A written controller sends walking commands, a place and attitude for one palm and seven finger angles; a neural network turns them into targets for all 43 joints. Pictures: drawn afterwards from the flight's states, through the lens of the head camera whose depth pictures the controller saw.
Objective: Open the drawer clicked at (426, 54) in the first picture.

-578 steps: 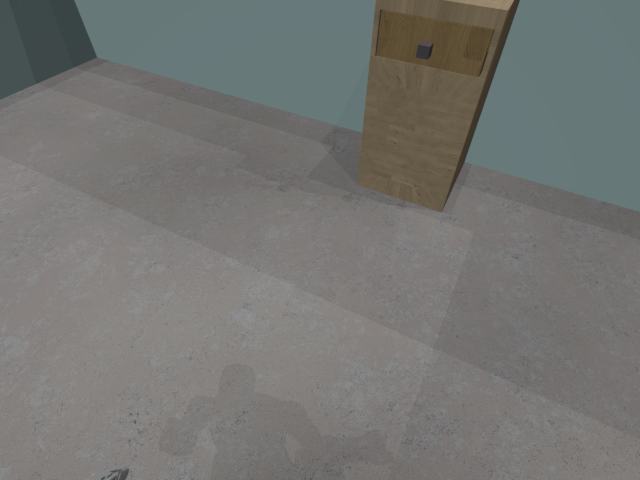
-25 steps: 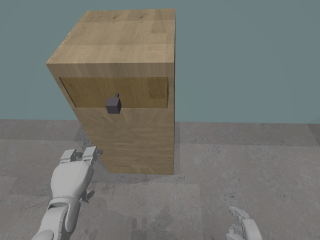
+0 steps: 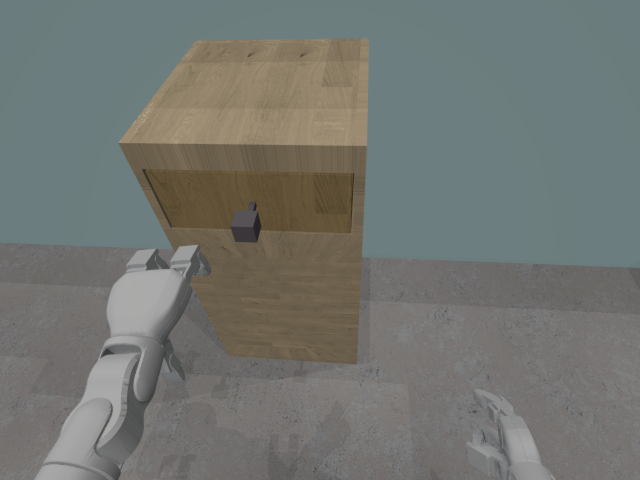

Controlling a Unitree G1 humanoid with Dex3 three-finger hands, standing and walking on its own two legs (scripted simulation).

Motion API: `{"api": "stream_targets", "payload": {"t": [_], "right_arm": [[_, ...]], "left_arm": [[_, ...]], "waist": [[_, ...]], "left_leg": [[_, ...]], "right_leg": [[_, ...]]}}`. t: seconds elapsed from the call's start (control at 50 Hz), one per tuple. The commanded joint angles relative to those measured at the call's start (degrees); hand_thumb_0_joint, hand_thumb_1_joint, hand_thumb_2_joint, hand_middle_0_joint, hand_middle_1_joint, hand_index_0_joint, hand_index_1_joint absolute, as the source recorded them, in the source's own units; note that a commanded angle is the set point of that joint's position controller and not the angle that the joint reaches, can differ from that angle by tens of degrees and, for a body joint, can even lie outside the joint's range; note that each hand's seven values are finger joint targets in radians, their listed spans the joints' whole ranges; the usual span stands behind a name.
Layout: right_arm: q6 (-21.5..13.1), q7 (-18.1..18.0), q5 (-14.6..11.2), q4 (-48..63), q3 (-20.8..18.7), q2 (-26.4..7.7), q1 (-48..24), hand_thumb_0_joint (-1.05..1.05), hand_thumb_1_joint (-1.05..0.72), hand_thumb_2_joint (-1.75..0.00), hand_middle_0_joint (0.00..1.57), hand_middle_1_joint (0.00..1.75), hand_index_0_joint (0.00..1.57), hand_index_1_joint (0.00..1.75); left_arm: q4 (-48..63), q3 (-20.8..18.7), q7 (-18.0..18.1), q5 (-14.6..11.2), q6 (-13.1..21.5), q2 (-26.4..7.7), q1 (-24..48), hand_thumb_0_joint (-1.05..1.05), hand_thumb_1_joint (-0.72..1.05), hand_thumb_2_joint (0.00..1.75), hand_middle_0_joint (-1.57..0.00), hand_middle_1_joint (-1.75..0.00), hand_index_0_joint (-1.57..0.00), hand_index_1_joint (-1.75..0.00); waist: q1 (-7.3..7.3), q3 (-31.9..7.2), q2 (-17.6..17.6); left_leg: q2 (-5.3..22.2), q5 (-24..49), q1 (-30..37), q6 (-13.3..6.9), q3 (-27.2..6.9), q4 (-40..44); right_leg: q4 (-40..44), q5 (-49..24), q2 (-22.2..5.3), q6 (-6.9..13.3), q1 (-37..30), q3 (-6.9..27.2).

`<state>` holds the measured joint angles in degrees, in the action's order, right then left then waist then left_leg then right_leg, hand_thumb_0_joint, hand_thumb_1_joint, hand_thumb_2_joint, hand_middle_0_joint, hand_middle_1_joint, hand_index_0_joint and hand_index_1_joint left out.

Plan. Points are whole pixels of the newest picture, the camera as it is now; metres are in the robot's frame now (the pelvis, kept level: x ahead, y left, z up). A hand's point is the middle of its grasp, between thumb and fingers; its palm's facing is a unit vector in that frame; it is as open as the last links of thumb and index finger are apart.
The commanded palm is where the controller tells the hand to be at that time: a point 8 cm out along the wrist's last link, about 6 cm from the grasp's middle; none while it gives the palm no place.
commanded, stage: raise the hand with hooked fingers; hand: left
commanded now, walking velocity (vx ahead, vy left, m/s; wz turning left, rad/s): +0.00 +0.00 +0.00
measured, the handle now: (248, 218) +0.56 +0.23 -0.04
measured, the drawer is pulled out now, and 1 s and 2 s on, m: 0.00 0.00 0.00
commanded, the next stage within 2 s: move the hooked fingers above the handle in 0.58 s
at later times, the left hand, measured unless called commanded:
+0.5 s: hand (175, 291) +0.31 +0.23 +0.07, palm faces +0.01 -0.08 -1.00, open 13.8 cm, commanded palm +0.29 +0.24 +0.13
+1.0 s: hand (183, 277) +0.34 +0.24 +0.06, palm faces -0.02 -0.04 -1.00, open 13.8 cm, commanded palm +0.33 +0.24 +0.12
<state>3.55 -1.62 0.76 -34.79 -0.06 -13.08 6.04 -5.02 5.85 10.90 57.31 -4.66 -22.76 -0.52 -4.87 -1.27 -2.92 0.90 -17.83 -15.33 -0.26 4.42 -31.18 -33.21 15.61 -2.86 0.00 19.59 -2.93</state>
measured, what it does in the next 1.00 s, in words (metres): stands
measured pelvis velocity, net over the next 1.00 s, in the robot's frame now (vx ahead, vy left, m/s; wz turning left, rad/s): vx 0.00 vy -0.01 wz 0.02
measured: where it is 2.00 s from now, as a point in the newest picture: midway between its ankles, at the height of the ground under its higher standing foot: outside the picture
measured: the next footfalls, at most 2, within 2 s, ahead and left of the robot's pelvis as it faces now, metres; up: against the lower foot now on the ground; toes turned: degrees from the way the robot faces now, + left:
none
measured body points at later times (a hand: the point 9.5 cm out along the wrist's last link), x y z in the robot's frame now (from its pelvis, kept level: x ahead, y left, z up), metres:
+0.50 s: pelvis +0.01 +0.00 +0.01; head +0.03 -0.03 +0.45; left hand +0.30 +0.24 +0.13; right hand +0.19 -0.23 -0.11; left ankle -0.02 +0.12 -0.73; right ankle +0.02 -0.12 -0.73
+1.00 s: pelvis +0.00 -0.01 +0.00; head +0.03 -0.04 +0.45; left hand +0.33 +0.24 +0.12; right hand +0.19 -0.24 -0.11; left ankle -0.02 +0.12 -0.73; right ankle +0.02 -0.12 -0.73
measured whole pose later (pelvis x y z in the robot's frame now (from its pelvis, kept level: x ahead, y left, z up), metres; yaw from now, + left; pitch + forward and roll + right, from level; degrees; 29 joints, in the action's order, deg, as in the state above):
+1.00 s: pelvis +0.00 -0.01 +0.00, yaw +1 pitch +4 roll +1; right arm 4.0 -2.5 -0.6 -37.4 -0.8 -14.1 8.3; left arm -20.7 5.9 6.9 56.6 1.3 -25.7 16.2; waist -4.1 -1.1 -3.0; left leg 1.1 -15.8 -16.2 0.3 3.0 -28.4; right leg -30.5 14.1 -2.6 0.6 19.9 -4.3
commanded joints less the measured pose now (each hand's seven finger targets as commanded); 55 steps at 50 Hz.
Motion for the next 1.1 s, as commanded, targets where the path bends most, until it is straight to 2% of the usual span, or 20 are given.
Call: {"api": "stream_targets", "payload": {"t": [0.0, 0.06, 0.08, 0.16, 0.26, 0.34, 0.38, 0.42, 0.5, 0.6, 0.68, 0.7, 0.72, 0.74, 0.9, 0.92, 0.94, 1.0, 1.06, 1.08], "right_arm": [[-1.8, -0.5, 0.1, 7.5, -1.8, -6.2, -5.7, 0.0, -0.9, -0.9, 0.2, 0.3, 0.2, 0.3], [-1.7, -0.6, -0.1, 7.1, -1.7, -6.2, -5.5, 0.0, -0.9, -0.9, 0.2, 0.3, 0.2, 0.3], [-1.6, -0.7, -0.2, 7.0, -1.7, -6.2, -5.4, 0.0, -0.9, -0.9, 0.2, 0.3, 0.2, 0.3], [-1.2, -0.7, -0.4, 6.7, -1.7, -6.6, -5.4, 0.0, -0.9, -0.9, 0.2, 0.3, 0.2, 0.3], [-0.6, 0.1, -0.6, 7.2, -2.2, -7.2, -4.3, 0.0, -0.9, -0.9, 0.2, 0.3, 0.2, 0.3], [-0.6, 0.5, -0.6, 7.6, -2.4, -7.4, -4.1, 0.0, -0.9, -0.9, 0.2, 0.3, 0.2, 0.3], [-0.7, 0.4, -0.6, 7.5, -2.7, -7.3, -4.0, 0.0, -0.9, -0.9, 0.2, 0.3, 0.2, 0.3], [-1.0, 0.3, -0.5, 7.3, -2.9, -7.4, -4.0, 0.0, -0.9, -0.9, 0.2, 0.3, 0.2, 0.3], [-1.2, 0.3, -0.8, 6.5, -3.1, -7.2, -3.7, 0.0, -0.9, -0.9, 0.2, 0.3, 0.2, 0.3], [-1.0, 0.1, -1.0, 6.3, -3.1, -7.3, -4.1, 0.0, -0.9, -0.9, 0.2, 0.3, 0.2, 0.3], [-0.9, -0.2, -0.9, 6.1, -2.8, -7.4, -4.6, 0.0, -0.9, -0.9, 0.2, 0.3, 0.2, 0.3], [-0.9, -0.2, -1.0, 6.1, -2.7, -7.3, -4.5, 0.0, -0.9, -0.9, 0.2, 0.3, 0.2, 0.3], [-0.9, -0.3, -1.1, 5.8, -2.8, -7.5, -4.2, 0.0, -0.9, -0.9, 0.2, 0.3, 0.2, 0.3], [-0.8, -0.5, -1.1, 5.7, -2.6, -7.5, -4.1, 0.0, -0.9, -0.9, 0.2, 0.3, 0.2, 0.3], [-1.3, -1.4, -1.2, 4.4, -2.9, -7.4, -1.2, 0.0, -0.9, -0.9, 0.2, 0.3, 0.2, 0.3], [-1.4, -1.5, -1.3, 4.0, -3.1, -7.5, -0.7, 0.0, -0.9, -0.9, 0.2, 0.3, 0.2, 0.3], [-1.5, -1.5, -1.2, 4.1, -3.1, -7.6, -0.1, 0.0, -0.9, -0.9, 0.2, 0.3, 0.2, 0.3], [-1.4, -1.6, -1.2, 3.6, -3.7, -7.7, 1.4, 0.0, -0.9, -0.9, 0.2, 0.3, 0.2, 0.3], [-1.2, -1.3, -1.3, 3.4, -4.0, -7.9, 2.8, 0.0, -0.9, -0.9, 0.2, 0.3, 0.2, 0.3], [-1.1, -1.2, -1.4, 3.4, -4.2, -8.0, 3.4, 0.0, -0.9, -0.9, 0.2, 0.3, 0.2, 0.3]], "left_arm": [[11.3, -7.4, 0.6, 0.1, 1.1, -11.5, 17.2, 0.0, -0.5, 0.3, -0.3, -1.2, -0.3, -1.2], [11.0, -7.2, -0.7, -0.3, 1.4, -12.1, 20.6, 0.0, -0.5, 0.3, -0.3, -1.2, -0.3, -1.2], [10.0, -7.4, -1.2, -0.7, 1.4, -12.4, 21.0, 0.0, -0.5, 0.3, -0.3, -1.2, -0.3, -1.2], [9.6, -8.3, -3.2, -1.5, 2.1, -14.4, 24.5, 0.0, -0.5, 0.3, -0.3, -1.2, -0.3, -1.2], [8.1, -8.2, -5.4, -2.9, 3.3, -12.7, 18.4, 0.0, -0.5, 0.3, -0.3, -1.2, -0.3, -1.2], [10.2, -9.3, -4.4, -2.6, 4.7, -13.4, 18.7, 0.0, -0.5, 0.3, -0.3, -1.2, -0.3, -1.2], [10.9, -9.9, -3.2, -2.3, 5.4, -14.1, 19.5, 0.0, -0.5, 0.3, -0.3, -1.2, -0.3, -1.2], [11.9, -11.8, -1.6, -2.1, 5.9, -15.9, 20.7, 0.0, -0.5, 0.3, -0.3, -1.2, -0.3, -1.2], [11.0, -10.6, 0.3, -1.9, 5.3, -14.5, 20.8, 0.0, -0.5, 0.3, -0.3, -1.2, -0.3, -1.2], [9.2, -8.7, -0.1, -2.1, 3.4, -13.2, 20.5, 0.0, -0.5, 0.3, -0.3, -1.2, -0.3, -1.2], [8.5, -9.6, -1.2, -2.0, 3.1, -14.6, 20.3, 0.0, -0.5, 0.3, -0.3, -1.2, -0.3, -1.2], [8.0, -7.9, -1.6, -2.1, 3.2, -13.1, 21.9, 0.0, -0.5, 0.3, -0.3, -1.2, -0.3, -1.2], [6.1, -9.6, -1.7, -2.1, 3.3, -14.7, 22.3, 0.0, -0.5, 0.3, -0.3, -1.2, -0.3, -1.2], [5.0, -9.2, -1.9, -1.9, 3.5, -14.6, 23.2, 0.0, -0.5, 0.3, -0.3, -1.2, -0.3, -1.2], [-3.1, -7.0, -1.4, -0.9, 6.4, -14.3, 36.5, 0.0, -0.5, 0.3, -0.3, -1.2, -0.3, -1.2], [-5.4, -7.9, -1.2, -0.5, 6.6, -15.4, 37.9, 0.0, -0.5, 0.3, -0.3, -1.2, -0.3, -1.2], [-5.2, -6.8, -1.1, -0.4, 7.2, -14.9, 40.6, 0.0, -0.5, 0.3, -0.3, -1.2, -0.3, -1.2], [-9.1, -7.9, -0.7, -0.2, 8.0, -15.7, 41.2, 0.0, -0.5, 0.3, -0.3, -1.2, -0.3, -1.2], [-12.8, -7.1, -0.3, -0.1, 8.4, -14.9, 43.1, 0.0, -0.5, 0.3, -0.3, -1.2, -0.3, -1.2], [-13.9, -7.2, -0.1, -0.1, 8.4, -14.8, 43.2, 0.0, -0.5, 0.3, -0.3, -1.2, -0.3, -1.2]], "waist": [[0.38, -12.2, 1.2], [0.61, -12.5, 0.1], [0.64, -12.4, 1.5], [0.7, -13.3, 1.4], [-0.14, -12.7, 3.2], [-0.3, -13.2, 3.2], [-0.39, -13.6, 1.8], [-0.62, -15.2, 1.4], [-0.18, -15.4, 0.1], [0.16, -14.1, 2.5], [0.16, -13.9, 3.4], [0.69, -12.7, 3.6], [0.77, -12.2, 4.2], [0.85, -11.5, 4.4], [2.49, -13.7, 2.6], [2.92, -13.2, 2.9], [2.86, -14.8, 2.0], [2.72, -17.0, 2.1], [3.26, -16.3, 1.7], [3.07, -16.9, 2.8]], "left_leg": [[-2.5, 16.8, 2.8, -1.0, -2.3, 5.3], [-2.5, 17.5, 3.7, -0.9, -2.4, 5.9], [-2.5, 18.1, 3.6, -0.9, -2.5, 6.1], [-2.5, 19.4, 4.4, -0.9, -2.4, 6.7], [-2.3, 22.2, 3.2, -0.8, -2.4, 7.0], [-2.3, 21.4, 2.9, -0.8, -2.4, 7.0], [-2.4, 20.7, 3.4, -0.9, -2.4, 7.0], [-2.4, 20.8, 3.5, -0.9, -2.6, 6.9], [-2.5, 21.3, 3.9, -0.8, -2.3, 6.8], [-2.5, 19.1, 3.5, -1.1, -2.0, 7.3], [-2.6, 18.7, 3.1, -1.2, -1.7, 7.3], [-2.6, 18.4, 3.0, -1.3, -1.7, 7.2], [-2.5, 17.4, 2.4, -1.3, -1.6, 7.3], [-2.7, 16.2, 1.7, -1.3, -1.5, 7.4], [-3.1, 13.9, 1.2, -1.4, -1.6, 5.7], [-3.1, 12.7, 0.6, -1.3, -1.8, 5.6], [-3.2, 13.3, 0.8, -1.4, -1.8, 5.2], [-3.3, 15.7, 0.2, -1.5, -1.6, 4.1], [-3.1, 15.5, -1.1, -1.3, -2.0, 3.9], [-3.1, 16.0, -1.4, -1.5, -1.9, 3.6]], "right_leg": [[5.2, -13.7, 3.1, 2.4, -9.5, 1.4], [5.8, -14.0, 3.2, 2.4, -10.2, 1.0], [5.9, -14.8, 3.2, 2.3, -10.6, 0.9], [6.7, -16.1, 3.1, 2.2, -12.1, 1.1], [6.5, -18.6, 3.1, 2.3, -13.1, 0.7], [6.5, -17.8, 3.1, 2.2, -12.7, 1.0], [6.5, -16.7, 3.1, 2.3, -12.1, 1.1], [6.4, -16.9, 3.0, 2.3, -13.0, 1.4], [6.1, -17.3, 3.0, 2.4, -12.1, 1.1], [6.8, -15.6, 3.0, 2.2, -11.7, 1.0], [7.0, -16.0, 2.9, 2.0, -12.5, 1.4], [7.2, -16.2, 2.8, 1.9, -11.6, 1.3], [7.6, -15.1, 2.9, 1.9, -11.6, 1.4], [7.6, -13.9, 2.8, 1.8, -11.2, 1.4], [6.9, -11.6, 2.7, 1.9, -8.0, 1.4], [6.9, -9.9, 3.0, 1.8, -7.2, 1.3], [6.5, -10.7, 2.7, 1.9, -7.5, 1.5], [5.2, -14.0, 2.8, 2.0, -8.1, 1.6], [4.5, -13.4, 3.0, 2.2, -6.4, 1.0], [4.2, -13.9, 3.1, 2.2, -6.5, 1.0]]}}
